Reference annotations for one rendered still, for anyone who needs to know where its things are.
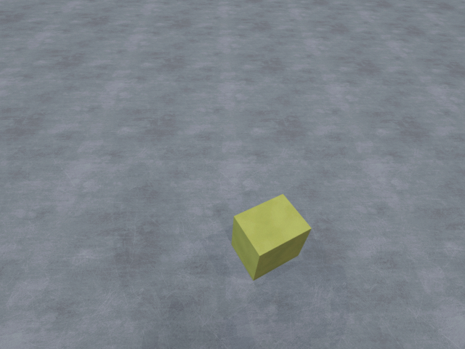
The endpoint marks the carton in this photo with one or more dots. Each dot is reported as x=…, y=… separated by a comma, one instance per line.
x=268, y=235

